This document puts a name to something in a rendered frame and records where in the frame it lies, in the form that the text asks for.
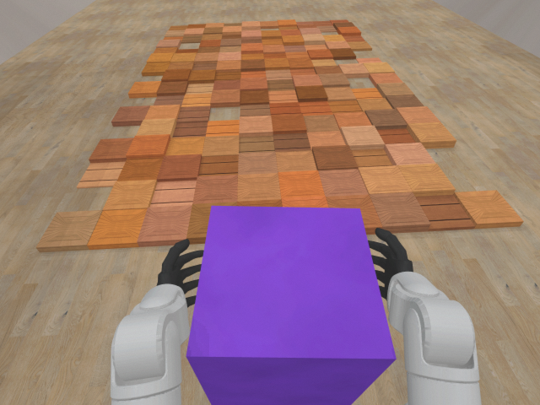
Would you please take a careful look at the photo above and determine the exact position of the carton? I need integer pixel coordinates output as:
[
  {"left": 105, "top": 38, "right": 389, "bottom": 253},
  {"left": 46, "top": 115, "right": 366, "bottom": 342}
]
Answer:
[{"left": 186, "top": 206, "right": 397, "bottom": 405}]

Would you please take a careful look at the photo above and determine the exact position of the right robot forearm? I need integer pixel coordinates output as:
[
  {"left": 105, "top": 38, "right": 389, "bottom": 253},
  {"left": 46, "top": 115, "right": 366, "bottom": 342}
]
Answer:
[{"left": 387, "top": 272, "right": 482, "bottom": 405}]

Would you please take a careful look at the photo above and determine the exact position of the robot right hand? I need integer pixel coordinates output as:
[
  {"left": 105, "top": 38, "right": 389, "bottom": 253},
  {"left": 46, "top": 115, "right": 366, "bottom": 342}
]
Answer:
[{"left": 368, "top": 228, "right": 413, "bottom": 301}]

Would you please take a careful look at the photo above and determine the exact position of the robot left hand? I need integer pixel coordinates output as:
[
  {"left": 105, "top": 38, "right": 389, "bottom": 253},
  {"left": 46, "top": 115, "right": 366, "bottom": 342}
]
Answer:
[{"left": 157, "top": 239, "right": 204, "bottom": 308}]

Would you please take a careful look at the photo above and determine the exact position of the left robot forearm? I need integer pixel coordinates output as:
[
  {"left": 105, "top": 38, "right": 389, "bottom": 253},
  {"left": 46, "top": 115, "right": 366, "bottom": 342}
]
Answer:
[{"left": 111, "top": 283, "right": 190, "bottom": 405}]

